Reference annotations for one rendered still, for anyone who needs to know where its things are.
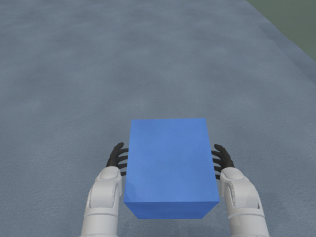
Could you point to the left robot forearm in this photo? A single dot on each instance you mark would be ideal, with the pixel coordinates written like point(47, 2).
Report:
point(102, 205)

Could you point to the robot left hand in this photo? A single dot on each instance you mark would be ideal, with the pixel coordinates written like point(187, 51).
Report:
point(115, 159)

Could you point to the carton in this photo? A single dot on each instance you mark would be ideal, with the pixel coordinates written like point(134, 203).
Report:
point(170, 172)

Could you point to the robot right hand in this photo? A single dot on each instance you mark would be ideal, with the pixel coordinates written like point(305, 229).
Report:
point(224, 161)

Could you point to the right robot forearm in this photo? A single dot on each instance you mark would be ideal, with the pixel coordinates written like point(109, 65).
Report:
point(243, 205)

